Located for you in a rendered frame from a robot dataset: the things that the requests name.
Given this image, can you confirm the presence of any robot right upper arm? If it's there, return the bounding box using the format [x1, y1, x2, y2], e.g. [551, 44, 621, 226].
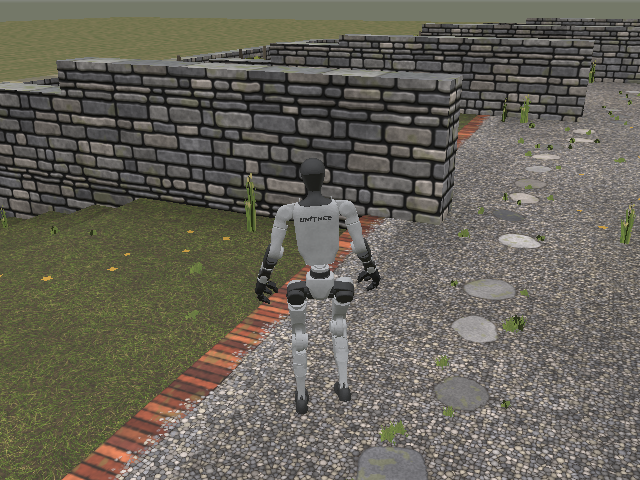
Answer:
[336, 200, 367, 254]

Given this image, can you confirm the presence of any left robot forearm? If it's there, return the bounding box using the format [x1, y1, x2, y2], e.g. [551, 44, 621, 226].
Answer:
[257, 244, 278, 284]

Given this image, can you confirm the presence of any robot right foot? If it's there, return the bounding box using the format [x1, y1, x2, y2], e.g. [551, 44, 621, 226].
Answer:
[334, 382, 351, 402]

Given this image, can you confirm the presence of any robot left thigh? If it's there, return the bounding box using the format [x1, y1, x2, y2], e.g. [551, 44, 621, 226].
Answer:
[286, 280, 308, 352]

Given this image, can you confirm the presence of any right robot forearm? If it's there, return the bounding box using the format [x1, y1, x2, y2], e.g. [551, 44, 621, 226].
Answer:
[357, 238, 377, 274]

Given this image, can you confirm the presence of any right robot hand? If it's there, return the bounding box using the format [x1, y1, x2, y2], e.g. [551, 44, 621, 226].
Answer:
[357, 269, 381, 291]

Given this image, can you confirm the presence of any left robot hand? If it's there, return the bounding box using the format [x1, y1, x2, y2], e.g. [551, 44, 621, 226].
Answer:
[255, 279, 278, 304]

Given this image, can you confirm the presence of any robot left upper arm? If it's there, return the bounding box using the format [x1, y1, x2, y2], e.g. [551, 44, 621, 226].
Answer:
[268, 203, 295, 260]

